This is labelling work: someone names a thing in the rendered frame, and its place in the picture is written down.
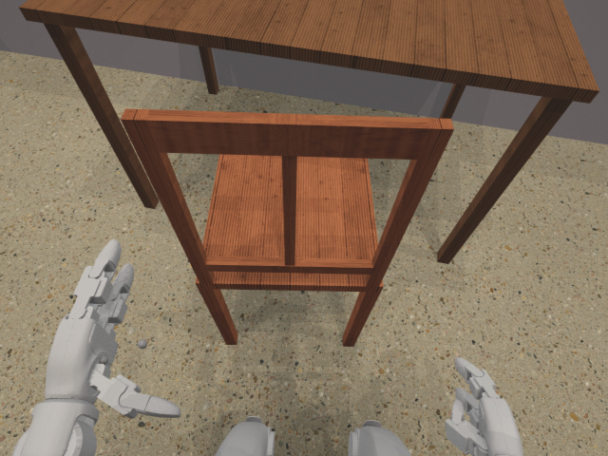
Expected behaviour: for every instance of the left robot forearm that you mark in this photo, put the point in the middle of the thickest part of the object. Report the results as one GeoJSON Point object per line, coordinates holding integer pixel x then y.
{"type": "Point", "coordinates": [60, 427]}

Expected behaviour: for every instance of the chair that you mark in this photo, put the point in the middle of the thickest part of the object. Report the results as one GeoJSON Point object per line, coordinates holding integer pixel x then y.
{"type": "Point", "coordinates": [291, 208]}

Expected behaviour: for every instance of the right robot thigh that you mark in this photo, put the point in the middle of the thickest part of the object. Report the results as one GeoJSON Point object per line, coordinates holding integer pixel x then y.
{"type": "Point", "coordinates": [375, 441]}

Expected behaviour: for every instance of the robot right hand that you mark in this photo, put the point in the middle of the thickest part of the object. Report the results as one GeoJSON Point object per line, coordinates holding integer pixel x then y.
{"type": "Point", "coordinates": [492, 429]}

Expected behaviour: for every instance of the robot left hand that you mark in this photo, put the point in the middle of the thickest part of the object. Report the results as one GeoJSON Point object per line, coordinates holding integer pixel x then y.
{"type": "Point", "coordinates": [86, 334]}

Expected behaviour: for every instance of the table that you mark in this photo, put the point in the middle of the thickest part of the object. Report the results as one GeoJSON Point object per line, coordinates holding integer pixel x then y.
{"type": "Point", "coordinates": [522, 46]}

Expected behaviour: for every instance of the robot right shin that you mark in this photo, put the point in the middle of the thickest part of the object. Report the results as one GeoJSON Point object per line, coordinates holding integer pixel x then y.
{"type": "Point", "coordinates": [372, 423]}

